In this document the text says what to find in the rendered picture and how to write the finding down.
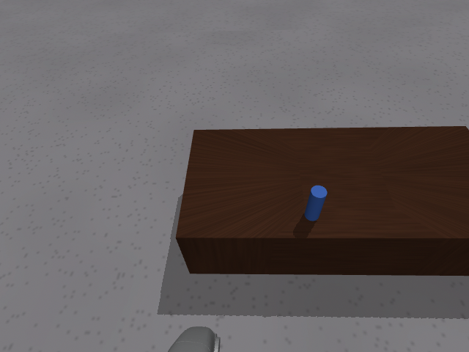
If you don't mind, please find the can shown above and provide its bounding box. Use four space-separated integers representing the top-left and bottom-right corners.
305 186 327 221

